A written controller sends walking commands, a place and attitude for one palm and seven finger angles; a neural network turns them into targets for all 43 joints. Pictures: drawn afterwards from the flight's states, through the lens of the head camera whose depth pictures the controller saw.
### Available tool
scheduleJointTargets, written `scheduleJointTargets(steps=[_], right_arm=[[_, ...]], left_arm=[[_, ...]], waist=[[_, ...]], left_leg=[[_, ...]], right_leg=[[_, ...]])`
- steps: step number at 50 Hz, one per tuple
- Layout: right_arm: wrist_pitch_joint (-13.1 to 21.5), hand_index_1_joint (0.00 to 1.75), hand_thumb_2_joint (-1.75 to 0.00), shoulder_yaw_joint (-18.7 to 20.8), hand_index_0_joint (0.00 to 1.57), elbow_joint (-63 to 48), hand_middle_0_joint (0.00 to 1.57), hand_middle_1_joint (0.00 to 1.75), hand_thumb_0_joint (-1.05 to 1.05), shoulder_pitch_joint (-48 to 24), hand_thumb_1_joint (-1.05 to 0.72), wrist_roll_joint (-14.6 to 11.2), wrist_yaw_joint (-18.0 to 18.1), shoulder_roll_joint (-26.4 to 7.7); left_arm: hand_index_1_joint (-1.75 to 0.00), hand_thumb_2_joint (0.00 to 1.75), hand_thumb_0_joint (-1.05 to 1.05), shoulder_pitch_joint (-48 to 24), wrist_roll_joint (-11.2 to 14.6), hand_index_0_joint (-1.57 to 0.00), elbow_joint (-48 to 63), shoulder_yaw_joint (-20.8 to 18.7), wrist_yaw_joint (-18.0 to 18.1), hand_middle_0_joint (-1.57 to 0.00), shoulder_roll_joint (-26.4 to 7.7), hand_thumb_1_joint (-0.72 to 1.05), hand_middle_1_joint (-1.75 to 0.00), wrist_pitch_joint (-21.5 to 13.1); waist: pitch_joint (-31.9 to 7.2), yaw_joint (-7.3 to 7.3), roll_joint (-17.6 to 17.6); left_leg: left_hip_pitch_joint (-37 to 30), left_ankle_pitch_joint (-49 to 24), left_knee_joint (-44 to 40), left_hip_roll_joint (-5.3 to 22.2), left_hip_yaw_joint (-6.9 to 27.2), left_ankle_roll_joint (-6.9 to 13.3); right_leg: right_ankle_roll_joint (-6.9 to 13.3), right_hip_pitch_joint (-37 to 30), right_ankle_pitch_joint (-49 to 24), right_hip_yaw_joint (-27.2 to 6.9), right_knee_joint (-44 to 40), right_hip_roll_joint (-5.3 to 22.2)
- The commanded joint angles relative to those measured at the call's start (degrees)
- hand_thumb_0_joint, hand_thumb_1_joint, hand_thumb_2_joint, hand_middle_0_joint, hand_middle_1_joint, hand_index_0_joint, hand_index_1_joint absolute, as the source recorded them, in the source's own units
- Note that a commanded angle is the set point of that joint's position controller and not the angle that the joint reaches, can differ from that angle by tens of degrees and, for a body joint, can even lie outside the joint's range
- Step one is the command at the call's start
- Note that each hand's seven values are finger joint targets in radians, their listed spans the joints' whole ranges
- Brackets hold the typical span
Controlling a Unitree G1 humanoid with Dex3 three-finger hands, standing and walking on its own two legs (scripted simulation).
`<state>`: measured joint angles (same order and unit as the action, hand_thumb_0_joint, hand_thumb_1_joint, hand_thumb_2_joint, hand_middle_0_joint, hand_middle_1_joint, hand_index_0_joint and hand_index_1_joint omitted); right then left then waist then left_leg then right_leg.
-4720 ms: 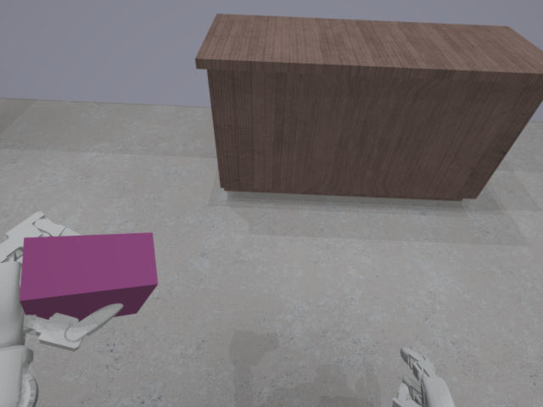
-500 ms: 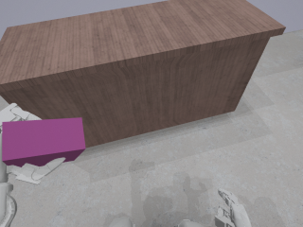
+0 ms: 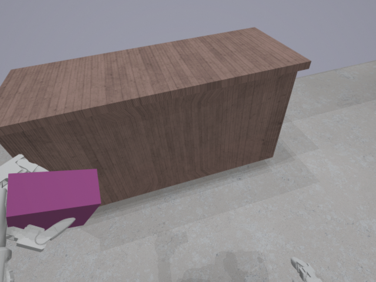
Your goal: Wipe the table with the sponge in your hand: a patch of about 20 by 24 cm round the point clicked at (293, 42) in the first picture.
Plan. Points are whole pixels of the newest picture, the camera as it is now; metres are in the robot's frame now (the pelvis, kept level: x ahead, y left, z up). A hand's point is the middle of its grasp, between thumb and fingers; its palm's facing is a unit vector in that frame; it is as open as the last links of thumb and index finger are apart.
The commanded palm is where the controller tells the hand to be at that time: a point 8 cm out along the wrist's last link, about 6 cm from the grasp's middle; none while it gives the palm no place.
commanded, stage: take the last steps up to it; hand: left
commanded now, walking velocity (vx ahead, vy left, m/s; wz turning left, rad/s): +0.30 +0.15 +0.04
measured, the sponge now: (65, 202) +0.21 +0.21 +0.16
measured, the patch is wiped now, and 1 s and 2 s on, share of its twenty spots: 0.00 0.00 0.00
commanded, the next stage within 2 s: none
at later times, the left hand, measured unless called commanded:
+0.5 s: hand (48, 177) +0.24 +0.23 +0.19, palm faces +0.39 -0.76 -0.51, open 9.7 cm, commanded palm +0.18 +0.28 +0.19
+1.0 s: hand (48, 127) +0.36 +0.30 +0.20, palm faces +0.36 -0.78 -0.51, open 9.7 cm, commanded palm +0.30 +0.35 +0.19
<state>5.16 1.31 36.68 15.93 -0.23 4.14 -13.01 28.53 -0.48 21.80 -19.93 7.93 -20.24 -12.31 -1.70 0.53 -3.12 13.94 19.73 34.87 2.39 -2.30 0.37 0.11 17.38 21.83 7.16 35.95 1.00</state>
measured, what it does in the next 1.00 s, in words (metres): walks ahead: left foot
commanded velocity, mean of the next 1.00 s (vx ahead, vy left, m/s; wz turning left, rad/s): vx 0.30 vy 0.15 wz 0.00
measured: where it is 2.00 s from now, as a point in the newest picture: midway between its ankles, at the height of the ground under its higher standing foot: (167, 272)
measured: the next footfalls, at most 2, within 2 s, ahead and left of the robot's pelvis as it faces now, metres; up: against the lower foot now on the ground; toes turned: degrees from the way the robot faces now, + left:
left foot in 0.70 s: +0.13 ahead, +0.19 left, +0.00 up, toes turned +8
right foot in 1.02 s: +0.23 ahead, -0.02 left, +0.00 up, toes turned -10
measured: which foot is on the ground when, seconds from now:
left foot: down 0.00-0.00, up 0.02-0.68, down 0.70-1.00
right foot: down 0.00-0.70, up 0.72-1.00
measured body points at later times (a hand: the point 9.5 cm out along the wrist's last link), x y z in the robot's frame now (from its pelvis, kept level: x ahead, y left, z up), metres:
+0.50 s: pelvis +0.03 +0.00 +0.03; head +0.06 -0.04 +0.48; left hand +0.21 +0.27 +0.22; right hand +0.19 -0.27 -0.08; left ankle +0.07 +0.18 -0.65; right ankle +0.04 -0.07 -0.72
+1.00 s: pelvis +0.14 +0.07 +0.00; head +0.17 +0.05 +0.45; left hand +0.33 +0.34 +0.22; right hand +0.29 -0.13 -0.11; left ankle +0.09 +0.18 -0.72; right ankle +0.18 -0.02 -0.72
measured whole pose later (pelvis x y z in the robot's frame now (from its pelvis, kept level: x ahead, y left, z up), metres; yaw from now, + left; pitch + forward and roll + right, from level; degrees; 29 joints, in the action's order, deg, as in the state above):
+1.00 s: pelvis +0.14 +0.07 +0.00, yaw +0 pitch +1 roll +0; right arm 6.8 -2.0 36.4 13.4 -0.6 2.6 -7.3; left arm 28.5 1.2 31.4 -21.8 7.5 -23.6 -14.4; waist 2.5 0.0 -1.8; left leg 11.3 21.5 32.1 2.7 -7.6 0.1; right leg -1.1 21.6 18.8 10.1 36.7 2.9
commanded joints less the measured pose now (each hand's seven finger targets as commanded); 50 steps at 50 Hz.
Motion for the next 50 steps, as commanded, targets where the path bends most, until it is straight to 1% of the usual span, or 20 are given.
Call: scheduleJointTargets(steps=[1, 2, 4, 5, 6, 9, 16, 26, 29, 31, 33, 34, 35, 36, 37, 40, 43, 48, 49, 50], right_arm=[[3.1, 0.3, -0.9, 3.3, 0.2, -8.0, 0.2, 0.3, 0.0, -11.3, -0.9, 0.3, -0.5, -7.6], [2.9, 0.3, -0.9, 2.9, 0.2, -7.0, 0.2, 0.3, 0.0, -10.8, -0.9, 0.7, -0.8, -6.4], [1.3, 0.3, -0.9, 2.1, 0.2, -5.7, 0.2, 0.3, 0.0, -9.8, -0.9, 0.7, -1.5, -5.2], [1.0, 0.3, -0.9, 1.9, 0.2, -6.0, 0.2, 0.3, 0.0, -10.6, -0.9, 0.3, -1.3, -4.7], [0.8, 0.3, -0.9, 1.8, 0.2, -5.8, 0.2, 0.3, 0.0, -10.4, -0.9, 0.3, -1.3, -4.7], [0.6, 0.3, -0.9, 2.4, 0.2, -6.0, 0.2, 0.3, 0.0, -10.0, -0.9, 0.1, -1.4, -4.9], [0.9, 0.3, -0.9, 2.9, 0.2, -7.8, 0.2, 0.3, 0.0, -9.6, -0.9, -0.2, -2.3, -6.0], [1.4, 0.3, -0.9, 3.2, 0.2, -10.4, 0.2, 0.3, 0.0, -8.2, -0.9, 0.0, -1.5, -5.9], [1.5, 0.3, -0.9, 3.1, 0.2, -10.9, 0.2, 0.3, 0.0, -8.5, -0.9, 0.0, -1.2, -5.2], [1.6, 0.3, -0.9, 2.6, 0.2, -11.0, 0.2, 0.3, 0.0, -8.0, -0.9, 0.3, -0.9, -4.5], [1.5, 0.3, -0.9, 2.7, 0.2, -10.9, 0.2, 0.3, 0.0, -6.9, -0.9, 0.2, -0.2, -5.0], [1.6, 0.3, -0.9, 3.2, 0.2, -11.2, 0.2, 0.3, 0.0, -6.1, -0.9, -0.1, 0.1, -6.5], [1.5, 0.3, -0.9, 3.1, 0.2, -11.7, 0.2, 0.3, 0.0, -6.6, -0.9, -0.3, -0.4, -6.8], [2.0, 0.3, -0.9, 3.0, 0.2, -12.2, 0.2, 0.3, 0.0, -6.9, -0.9, -0.5, -1.0, -6.1], [2.5, 0.3, -0.9, 2.3, 0.2, -10.2, 0.2, 0.3, 0.0, -7.9, -0.9, 0.5, -0.6, -5.3], [3.9, 0.3, -0.9, 2.3, 0.2, -8.4, 0.2, 0.3, 0.0, -7.7, -0.9, -0.4, -1.2, -4.5], [4.5, 0.3, -0.9, 1.8, 0.2, -8.0, 0.2, 0.3, 0.0, -7.7, -0.9, -0.4, -1.5, -4.6], [4.0, 0.3, -0.9, 1.4, 0.2, -7.6, 0.2, 0.3, 0.0, -7.6, -0.9, -0.3, -0.5, -4.7], [3.6, 0.3, -0.9, 1.4, 0.2, -7.7, 0.2, 0.3, 0.0, -8.1, -0.9, -0.6, -0.4, -4.8], [3.1, 0.3, -0.9, 1.5, 0.2, -7.4, 0.2, 0.3, 0.0, -7.9, -0.9, -0.7, -0.5, -4.2]], left_arm=[[-1.6, 1.3, 0.0, -16.9, 0.6, -1.2, 12.1, -6.6, 1.3, -1.2, -13.1, 0.1, -1.6, -4.3], [-1.6, 1.3, 0.0, -15.6, 0.8, -1.2, 11.8, -6.7, 0.7, -1.2, -13.0, 0.1, -1.6, -4.9], [-1.6, 1.3, 0.0, -11.9, 1.3, -1.2, 12.9, -7.8, -0.3, -1.2, -13.1, 0.1, -1.6, -5.7], [-1.6, 1.3, 0.0, -9.0, 1.6, -1.2, 11.8, -6.9, -0.5, -1.2, -11.7, 0.1, -1.6, -5.9], [-1.6, 1.3, 0.0, -6.7, 1.6, -1.2, 10.4, -7.8, -0.3, -1.2, -11.9, 0.1, -1.6, -6.1], [-1.6, 1.3, 0.0, -2.9, 2.0, -1.2, 8.8, -9.0, 0.0, -1.2, -12.0, 0.1, -1.6, -6.4], [-1.6, 1.3, 0.0, -2.4, 2.2, -1.2, 9.8, -8.1, 0.6, -1.2, -11.3, 0.1, -1.6, -6.3], [-1.6, 1.3, 0.0, -4.6, 1.9, -1.2, 15.6, -7.7, 2.3, -1.2, -11.7, 0.1, -1.6, -5.3], [-1.6, 1.3, 0.0, -5.2, 2.0, -1.2, 17.3, -7.7, 2.9, -1.2, -11.5, 0.1, -1.6, -4.9], [-1.6, 1.3, 0.0, -6.5, 1.9, -1.2, 18.8, -7.3, 3.3, -1.2, -10.7, 0.1, -1.6, -4.8], [-1.6, 1.3, 0.0, -7.9, 1.9, -1.2, 19.5, -7.0, 3.4, -1.2, -10.3, 0.1, -1.6, -5.1], [-1.6, 1.3, 0.0, -7.3, 2.2, -1.2, 19.9, -6.5, 3.2, -1.2, -9.3, 0.1, -1.6, -5.1], [-1.6, 1.3, 0.0, -7.9, 2.0, -1.2, 22.0, -6.7, 3.1, -1.2, -9.5, 0.1, -1.6, -5.7], [-1.6, 1.3, 0.0, -8.4, 1.3, -1.2, 21.0, -6.6, 2.7, -1.2, -10.2, 0.1, -1.6, -6.5], [-1.6, 1.3, 0.0, -8.0, 1.5, -1.2, 21.0, -8.8, 2.5, -1.2, -13.4, 0.1, -1.6, -6.7], [-1.6, 1.3, 0.0, -5.6, 1.7, -1.2, 24.8, -7.3, 1.6, -1.2, -11.4, 0.1, -1.6, -6.8], [-1.6, 1.3, 0.0, -2.6, 2.2, -1.2, 22.6, -7.0, 1.0, -1.2, -10.0, 0.1, -1.6, -5.9], [-1.6, 1.3, 0.0, -3.5, 2.2, -1.2, 17.4, -8.0, 1.0, -1.2, -10.4, 0.1, -1.6, -4.3], [-1.6, 1.3, 0.0, -4.4, 2.0, -1.2, 16.6, -8.0, 0.9, -1.2, -10.5, 0.1, -1.6, -4.0], [-1.6, 1.3, 0.0, -5.1, 1.6, -1.2, 16.2, -8.7, 0.9, -1.2, -11.8, 0.1, -1.6, -4.0]], waist=[[3.7, -1.53, 19.1], [6.4, -0.64, 13.2], [3.1, -0.15, 6.9], [2.4, -0.29, 6.5], [0.6, -0.18, 6.9], [-2.6, -0.04, 7.8], [-4.2, -0.81, 12.3], [-2.7, -1.61, 11.6], [-2.7, -1.85, 11.8], [-3.1, -1.39, 10.9], [-3.2, -0.47, 4.9], [-4.2, 0.59, -3.7], [-5.8, -0.02, -14.5], [-4.6, -0.36, -11.6], [-5.3, -0.28, -15.6], [-2.8, -0.56, -9.2], [-2.2, -0.72, -8.1], [-4.6, -0.98, -5.6], [-5.9, -1.17, -3.3], [-7.6, -1.28, 4.5]], left_leg=[[27.2, 7.8, 32.1, -1.4, 6.0, 0.3], [25.1, 1.5, 36.0, -0.3, 7.6, -0.4], [23.6, -5.8, 37.4, 1.3, 5.4, -1.7], [23.5, -7.9, 36.8, 1.7, 4.4, -1.9], [24.1, -9.1, 35.9, 1.7, 3.7, -2.0], [25.2, -10.1, 32.1, 1.4, 2.6, -2.0], [27.7, -10.0, 24.0, 1.8, 0.8, -1.4], [19.4, -5.4, 8.1, 2.5, -2.4, -0.5], [13.2, -2.4, 1.6, 1.6, -4.0, 0.1], [5.6, -4.5, -4.6, 0.1, -6.0, 0.2], [-3.8, -6.3, -10.8, 0.2, -6.7, 1.0], [-11.0, -7.7, -14.5, 5.9, 2.3, 4.0], [-18.6, -20.2, -15.1, 16.0, 16.7, 9.0], [-16.8, -26.7, -16.9, 19.2, 22.7, 12.6], [-15.5, -24.5, -17.0, 20.1, 23.7, 14.8], [-12.3, -22.4, -15.6, 15.7, 12.5, 13.2], [-5.5, -22.0, -16.9, 12.9, 5.6, 10.7], [-3.1, -23.6, -7.4, 10.7, 0.4, 6.8], [0.1, -22.3, -1.2, 9.3, -0.8, 5.6], [7.7, -17.3, 11.0, 6.5, -3.1, 4.1]], right_leg=[[7.6, -8.3, 24.3, -46.3, -31.1, 26.1], [6.2, -2.1, 27.0, -44.3, -31.7, 24.3], [4.8, -2.3, 15.5, -26.5, -27.6, 19.4], [3.4, -3.8, 8.0, -21.3, -26.5, 17.7], [2.5, -6.2, 1.3, -17.9, -25.1, 16.4], [0.9, -11.9, -7.9, -14.8, -23.7, 15.4], [0.7, -19.3, -13.4, -14.9, -23.1, 16.1], [9.3, -15.6, -8.6, -15.7, -21.9, 18.7], [9.6, -14.1, -8.5, -15.8, -19.7, 18.9], [8.1, -10.9, -7.4, -13.7, -16.7, 16.7], [5.2, -6.0, -7.8, -9.8, -8.4, 12.3], [2.5, 0.9, -8.6, -5.7, 3.6, 7.8], [-0.5, 12.5, 6.5, -0.3, 16.7, 1.6], [-0.5, 17.6, 14.8, -2.0, 26.7, 0.0], [-0.9, 21.1, 13.8, -4.1, 32.9, 2.7], [-1.6, 22.7, 7.3, -3.6, 29.5, 5.0], [-1.8, 13.0, 1.3, -0.1, 17.9, 3.7], [-1.3, -4.2, -4.6, 5.2, -3.7, -0.5], [-0.3, -10.4, -8.5, 3.9, -8.7, 0.4], [2.9, -18.5, -12.1, -6.1, -11.3, 7.5]])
